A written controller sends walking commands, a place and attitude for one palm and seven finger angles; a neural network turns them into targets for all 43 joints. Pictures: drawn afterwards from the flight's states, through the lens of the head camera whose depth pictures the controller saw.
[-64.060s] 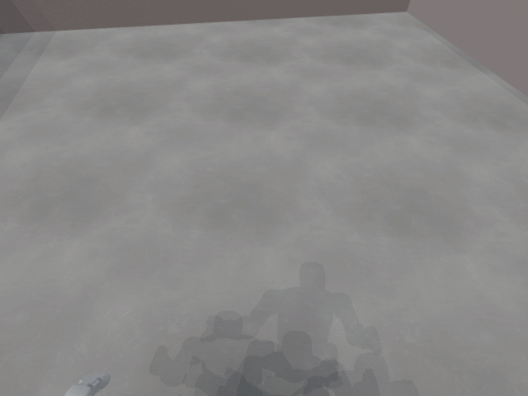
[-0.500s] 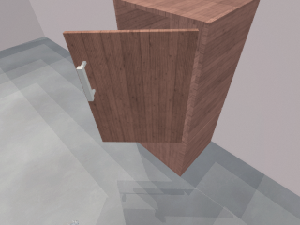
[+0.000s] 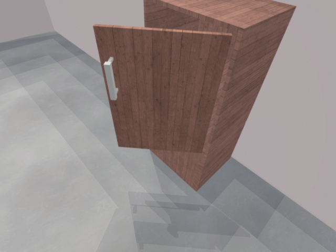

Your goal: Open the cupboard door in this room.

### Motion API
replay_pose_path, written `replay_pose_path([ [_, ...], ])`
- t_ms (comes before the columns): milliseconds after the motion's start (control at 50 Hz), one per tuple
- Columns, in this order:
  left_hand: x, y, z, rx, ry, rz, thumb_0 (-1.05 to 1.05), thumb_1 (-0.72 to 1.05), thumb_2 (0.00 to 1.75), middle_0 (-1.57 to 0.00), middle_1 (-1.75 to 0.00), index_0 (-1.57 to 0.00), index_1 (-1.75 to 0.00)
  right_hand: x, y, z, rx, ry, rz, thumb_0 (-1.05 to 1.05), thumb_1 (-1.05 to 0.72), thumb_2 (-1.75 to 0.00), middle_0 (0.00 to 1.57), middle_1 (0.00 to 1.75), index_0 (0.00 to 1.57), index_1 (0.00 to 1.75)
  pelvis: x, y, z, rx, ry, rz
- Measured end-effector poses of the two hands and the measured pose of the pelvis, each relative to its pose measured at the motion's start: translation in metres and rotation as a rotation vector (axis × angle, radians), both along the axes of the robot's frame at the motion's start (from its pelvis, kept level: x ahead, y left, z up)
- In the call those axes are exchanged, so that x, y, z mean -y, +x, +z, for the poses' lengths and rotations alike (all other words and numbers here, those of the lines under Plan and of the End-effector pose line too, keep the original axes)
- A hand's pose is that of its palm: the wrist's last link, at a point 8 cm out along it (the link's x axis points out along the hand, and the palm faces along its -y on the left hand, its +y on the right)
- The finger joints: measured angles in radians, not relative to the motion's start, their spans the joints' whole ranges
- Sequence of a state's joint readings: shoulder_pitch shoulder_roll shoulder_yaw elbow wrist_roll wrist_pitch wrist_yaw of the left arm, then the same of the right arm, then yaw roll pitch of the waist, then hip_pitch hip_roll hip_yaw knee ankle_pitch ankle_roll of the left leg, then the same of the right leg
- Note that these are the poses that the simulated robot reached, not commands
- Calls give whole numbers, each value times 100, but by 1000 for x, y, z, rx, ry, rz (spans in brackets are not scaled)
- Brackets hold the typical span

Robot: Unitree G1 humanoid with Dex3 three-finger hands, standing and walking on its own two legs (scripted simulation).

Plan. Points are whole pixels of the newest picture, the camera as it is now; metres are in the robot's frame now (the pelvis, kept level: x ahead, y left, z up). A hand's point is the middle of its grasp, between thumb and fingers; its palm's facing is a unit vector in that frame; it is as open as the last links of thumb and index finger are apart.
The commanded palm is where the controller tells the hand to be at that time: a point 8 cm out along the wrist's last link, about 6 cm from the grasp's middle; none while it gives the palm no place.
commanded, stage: come to a stop and stand still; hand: left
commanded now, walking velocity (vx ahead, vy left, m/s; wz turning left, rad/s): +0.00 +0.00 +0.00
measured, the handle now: (112, 79) +0.65 +0.23 +0.07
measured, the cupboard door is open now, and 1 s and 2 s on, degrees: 42 42 42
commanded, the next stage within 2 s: look again from close up in 1.22 s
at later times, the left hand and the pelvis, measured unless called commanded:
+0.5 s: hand out of the picture -0.07 +0.22 -0.19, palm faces +0.10 -0.97 -0.21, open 7.4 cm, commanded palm none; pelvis -0.05 +0.04 -0.01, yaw +1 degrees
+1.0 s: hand out of the picture -0.06 +0.24 -0.17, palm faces -0.03 -0.98 -0.19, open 7.3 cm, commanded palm none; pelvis -0.09 +0.07 +0.00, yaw -2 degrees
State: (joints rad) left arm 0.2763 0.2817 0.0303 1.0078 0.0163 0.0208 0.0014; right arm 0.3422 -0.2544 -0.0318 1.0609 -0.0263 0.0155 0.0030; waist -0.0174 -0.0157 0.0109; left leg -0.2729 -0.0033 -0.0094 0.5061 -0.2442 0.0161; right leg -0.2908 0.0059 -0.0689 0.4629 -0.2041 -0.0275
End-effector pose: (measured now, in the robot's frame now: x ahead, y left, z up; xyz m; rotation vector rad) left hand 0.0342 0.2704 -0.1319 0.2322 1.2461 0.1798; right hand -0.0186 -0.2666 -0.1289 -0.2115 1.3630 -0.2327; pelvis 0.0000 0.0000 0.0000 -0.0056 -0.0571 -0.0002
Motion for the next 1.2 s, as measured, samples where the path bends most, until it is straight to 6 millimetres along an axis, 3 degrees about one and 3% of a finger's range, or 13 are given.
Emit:
replay_pose_path([
  [200, 4, -53, -13, -85, -53, 43, 1, 90, 90, -20, -30, -21, -30, -32, -6, -7, 12, 32, -2, 0, -91, -90, 20, 30, 21, 30, -16, -20, -2, 5, -1, -2],
  [320, 14, -96, -22, -104, -57, 103, 0, 91, 90, -20, -30, -20, -30, -37, 19, -23, 69, 56, 37, 0, -91, -90, 20, 30, 21, 30, -17, -33, -14, 34, 13, 10],
  [400, 19, -125, -23, -156, -70, 134, 0, 91, 90, -20, -30, -21, -30, -42, 38, -17, 147, 61, 42, 0, -91, -90, 20, 30, 21, 30, -24, -42, -12, 26, 5, 17],
  [480, 4, -121, -26, -132, -72, 129, 1, 90, 90, -20, -30, -21, -30, -47, 31, -5, 197, 35, 37, 0, -91, -90, 20, 30, 21, 30, -34, -50, -10, 8, -3, 22],
  [540, -14, -108, -28, -82, -70, 122, 1, 90, 90, -20, -30, -21, -30, -56, 7, -4, 164, 6, 38, 0, -91, -90, 20, 30, 20, 30, -45, -60, -12, -4, -5, 22],
  [620, -35, -90, -14, -31, -55, 98, 1, 90, 90, -20, -30, -21, -30, -70, -30, 2, 75, 6, 20, 0, -91, -90, 20, 30, 20, 30, -54, -67, -1, -17, -7, 11],
  [700, -45, -83, -7, -17, -41, 69, 0, 91, 90, -20, -30, -20, -30, -85, -50, 2, 18, 22, 1, 0, -91, -90, 20, 30, 20, 30, -61, -69, 4, -35, -18, 4],
  [780, -43, -81, -12, -40, -36, 26, 0, 91, 90, -19, -30, -20, -30, -97, -62, -7, 8, 56, -35, 0, -91, -90, 20, 30, 20, 30, -62, -71, -1, -45, 5, -23],
  [960, -19, -88, -11, -68, -82, -26, 0, 91, 90, -20, -30, -20, -30, -121, -84, -13, -5, 121, -67, 0, -91, -90, 20, 30, 20, 30, -67, -86, 3, -18, 2, -27],
  [1200, -7, -144, -13, -151, -97, 17, 1, 91, 90, -20, -30, -20, -30, -108, -96, -12, -23, 111, -65, 0, -91, -90, 20, 30, 20, 30, -61, -97, 3, -20, 6, -25],
])
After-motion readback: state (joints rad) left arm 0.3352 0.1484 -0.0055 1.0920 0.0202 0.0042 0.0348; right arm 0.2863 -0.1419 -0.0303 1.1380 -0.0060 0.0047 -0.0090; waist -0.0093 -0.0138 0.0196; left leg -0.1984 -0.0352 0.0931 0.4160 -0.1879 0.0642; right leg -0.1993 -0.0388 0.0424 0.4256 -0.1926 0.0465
